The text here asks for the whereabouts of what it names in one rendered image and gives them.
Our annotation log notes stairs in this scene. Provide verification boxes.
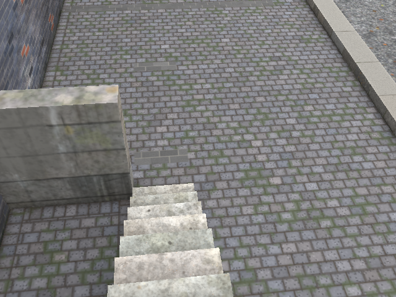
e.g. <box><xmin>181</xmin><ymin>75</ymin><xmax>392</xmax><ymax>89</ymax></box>
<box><xmin>107</xmin><ymin>183</ymin><xmax>233</xmax><ymax>297</ymax></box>

